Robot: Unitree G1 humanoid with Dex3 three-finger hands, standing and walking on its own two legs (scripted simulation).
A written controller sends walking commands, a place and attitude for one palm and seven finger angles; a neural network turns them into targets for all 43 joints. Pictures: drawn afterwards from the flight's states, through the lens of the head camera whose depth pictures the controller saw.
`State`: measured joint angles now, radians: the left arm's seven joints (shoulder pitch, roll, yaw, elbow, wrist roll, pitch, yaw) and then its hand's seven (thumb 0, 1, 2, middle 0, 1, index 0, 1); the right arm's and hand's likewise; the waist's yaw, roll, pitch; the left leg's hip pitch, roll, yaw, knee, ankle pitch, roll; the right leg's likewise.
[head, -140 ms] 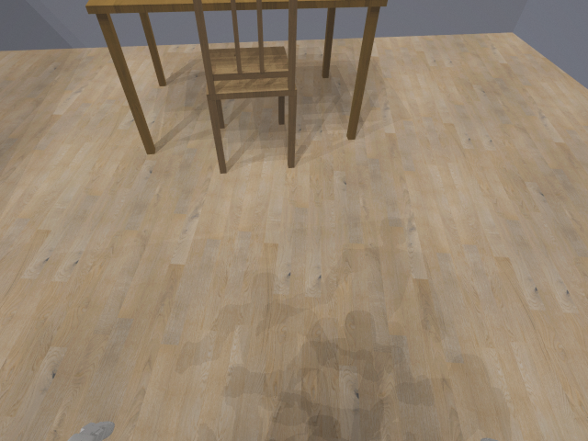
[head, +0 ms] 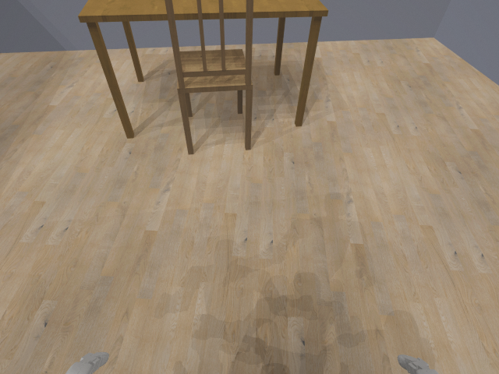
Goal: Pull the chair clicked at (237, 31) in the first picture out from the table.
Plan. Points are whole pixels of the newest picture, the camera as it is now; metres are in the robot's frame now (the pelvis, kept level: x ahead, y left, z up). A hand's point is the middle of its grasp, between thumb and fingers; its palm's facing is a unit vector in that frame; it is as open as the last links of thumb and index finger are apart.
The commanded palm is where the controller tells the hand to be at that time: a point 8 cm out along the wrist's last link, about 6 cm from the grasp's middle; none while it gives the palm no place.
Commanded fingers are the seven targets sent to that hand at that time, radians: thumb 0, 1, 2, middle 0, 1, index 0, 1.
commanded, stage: stand and wait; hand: left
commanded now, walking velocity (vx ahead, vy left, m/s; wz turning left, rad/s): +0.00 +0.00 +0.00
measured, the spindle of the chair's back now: (201, 33) +1.45 +0.31 -0.07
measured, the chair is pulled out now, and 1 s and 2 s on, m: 0.00 0.00 0.00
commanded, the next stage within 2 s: look at it before walking up in 0.68 s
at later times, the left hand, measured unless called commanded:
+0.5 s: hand out of the picture +0.05 +0.23 -0.15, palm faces -0.02 -0.94 -0.34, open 7.4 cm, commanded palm none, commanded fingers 0.00 0.90 0.90 -0.20 -0.30 -0.20 -0.30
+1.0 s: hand out of the picture +0.04 +0.22 -0.15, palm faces -0.03 -0.95 -0.32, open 7.4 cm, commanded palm none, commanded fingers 0.00 0.90 0.90 -0.20 -0.30 -0.20 -0.30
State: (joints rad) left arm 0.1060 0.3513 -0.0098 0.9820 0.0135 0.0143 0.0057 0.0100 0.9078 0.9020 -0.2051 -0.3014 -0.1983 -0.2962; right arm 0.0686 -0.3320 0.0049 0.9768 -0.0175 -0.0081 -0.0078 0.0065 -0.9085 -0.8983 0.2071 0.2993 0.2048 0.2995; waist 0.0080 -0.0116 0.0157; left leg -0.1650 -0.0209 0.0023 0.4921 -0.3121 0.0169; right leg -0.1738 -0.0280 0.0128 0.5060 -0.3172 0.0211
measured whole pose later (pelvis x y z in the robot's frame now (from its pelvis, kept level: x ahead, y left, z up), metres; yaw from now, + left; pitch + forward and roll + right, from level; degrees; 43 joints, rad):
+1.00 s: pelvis -0.04 -0.02 +0.01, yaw +0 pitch -2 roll +0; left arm 0.13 0.33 -0.01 1.08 0.01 0.00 0.00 0.01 0.91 0.90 -0.21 -0.30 -0.20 -0.30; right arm 0.13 -0.33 0.01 1.11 -0.01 0.00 0.00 0.01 -0.91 -0.90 0.21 0.30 0.20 0.30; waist 0.00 -0.01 0.03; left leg -0.14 0.01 0.00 0.38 -0.21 -0.02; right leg -0.15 0.01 0.01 0.40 -0.21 -0.01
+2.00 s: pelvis +0.12 -0.01 -0.01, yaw -4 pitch +0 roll +0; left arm 0.21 0.19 0.05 1.05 0.02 0.01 -0.03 0.02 0.93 0.90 -0.20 -0.30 -0.20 -0.30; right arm 0.52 -0.08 0.00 1.19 -0.02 -0.08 -0.04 0.00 -0.91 -0.90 0.21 0.30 0.20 0.30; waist -0.03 -0.02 0.08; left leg 0.11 0.02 0.08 0.31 -0.41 0.00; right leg -0.57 -0.07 -0.11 0.91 -0.28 -0.03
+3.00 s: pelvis +0.55 -0.02 +0.01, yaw -6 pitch -1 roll +0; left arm 0.18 0.19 0.07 1.05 0.03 0.02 -0.02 0.01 0.92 0.90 -0.20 -0.30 -0.19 -0.30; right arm 0.42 -0.13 -0.04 1.13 -0.02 -0.07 -0.02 0.00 -0.93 -0.90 0.20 0.30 0.20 0.30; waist -0.01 -0.03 0.05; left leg 0.04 0.02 0.25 0.30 -0.30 0.02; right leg -0.57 -0.13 -0.09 0.82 -0.15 0.01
